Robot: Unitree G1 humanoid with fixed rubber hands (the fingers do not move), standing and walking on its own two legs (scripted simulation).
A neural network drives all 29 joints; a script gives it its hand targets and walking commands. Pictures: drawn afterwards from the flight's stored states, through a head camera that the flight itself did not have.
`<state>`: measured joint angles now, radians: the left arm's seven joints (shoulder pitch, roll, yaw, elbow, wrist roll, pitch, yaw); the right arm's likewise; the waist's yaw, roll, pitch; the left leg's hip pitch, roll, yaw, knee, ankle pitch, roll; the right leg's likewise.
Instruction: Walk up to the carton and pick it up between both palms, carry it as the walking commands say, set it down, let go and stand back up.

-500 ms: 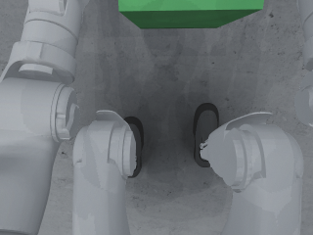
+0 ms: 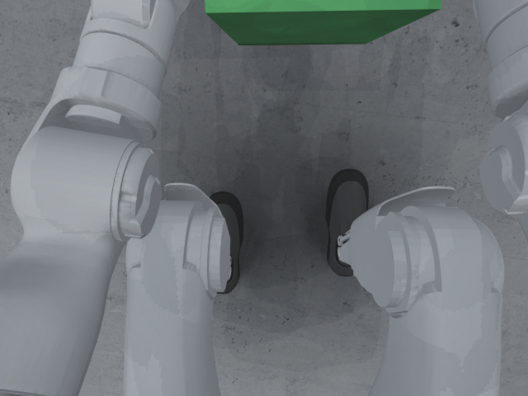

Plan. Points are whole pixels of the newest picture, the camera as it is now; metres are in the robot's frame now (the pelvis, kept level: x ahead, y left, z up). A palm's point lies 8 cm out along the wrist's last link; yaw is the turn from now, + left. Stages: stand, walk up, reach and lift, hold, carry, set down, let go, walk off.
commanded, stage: reach and lift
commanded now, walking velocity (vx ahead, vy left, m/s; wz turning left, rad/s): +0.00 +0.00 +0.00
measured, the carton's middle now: out of the picture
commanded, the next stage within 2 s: none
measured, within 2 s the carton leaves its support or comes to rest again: leaves its support in 0.78 s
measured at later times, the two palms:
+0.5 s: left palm out of the picture +0.58 +0.10 -0.17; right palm out of the picture +0.58 -0.20 -0.17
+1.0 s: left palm out of the picture +0.57 +0.10 -0.14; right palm out of the picture +0.59 -0.20 -0.12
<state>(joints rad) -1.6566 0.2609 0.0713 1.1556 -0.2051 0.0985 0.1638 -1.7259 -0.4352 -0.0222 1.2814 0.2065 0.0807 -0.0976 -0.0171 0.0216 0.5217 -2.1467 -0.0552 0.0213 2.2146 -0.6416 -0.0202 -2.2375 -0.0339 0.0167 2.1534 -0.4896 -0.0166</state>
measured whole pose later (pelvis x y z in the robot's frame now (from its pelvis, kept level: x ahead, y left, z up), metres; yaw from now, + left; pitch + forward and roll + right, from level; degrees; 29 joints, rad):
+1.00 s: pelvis +0.00 +0.00 +0.01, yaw +0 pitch +30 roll +2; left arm -1.52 0.18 0.28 0.84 -0.05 0.31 0.19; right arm -1.64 -0.36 -0.21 0.99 0.01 0.30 -0.06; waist -0.04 0.02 0.52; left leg -2.06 -0.09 0.01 2.20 -0.67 -0.03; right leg -2.15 0.01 0.05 2.15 -0.53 0.01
